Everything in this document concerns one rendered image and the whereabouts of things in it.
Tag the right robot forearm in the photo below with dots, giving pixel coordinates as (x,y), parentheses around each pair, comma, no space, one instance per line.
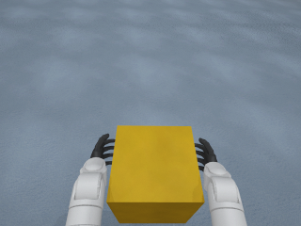
(224,198)

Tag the robot left hand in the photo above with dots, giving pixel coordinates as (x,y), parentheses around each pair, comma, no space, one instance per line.
(100,149)

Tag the robot right hand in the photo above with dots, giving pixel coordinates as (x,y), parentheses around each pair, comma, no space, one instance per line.
(207,154)

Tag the carton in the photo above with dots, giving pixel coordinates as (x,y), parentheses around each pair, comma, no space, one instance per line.
(154,177)

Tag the left robot forearm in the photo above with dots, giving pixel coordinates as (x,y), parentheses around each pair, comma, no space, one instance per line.
(87,197)

